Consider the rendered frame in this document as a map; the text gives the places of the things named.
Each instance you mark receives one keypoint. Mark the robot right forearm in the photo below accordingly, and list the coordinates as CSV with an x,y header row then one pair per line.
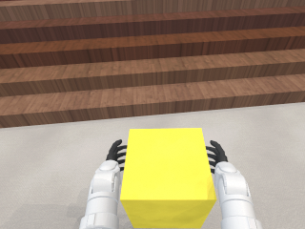
x,y
235,199

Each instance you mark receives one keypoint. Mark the carton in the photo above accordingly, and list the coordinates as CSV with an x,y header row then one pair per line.
x,y
167,180

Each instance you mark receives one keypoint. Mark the robot right hand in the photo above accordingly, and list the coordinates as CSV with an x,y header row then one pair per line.
x,y
219,154

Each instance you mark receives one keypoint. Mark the robot left hand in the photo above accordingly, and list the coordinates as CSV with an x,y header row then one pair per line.
x,y
114,155

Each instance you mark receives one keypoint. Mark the robot left forearm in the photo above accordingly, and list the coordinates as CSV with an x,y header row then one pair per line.
x,y
103,198

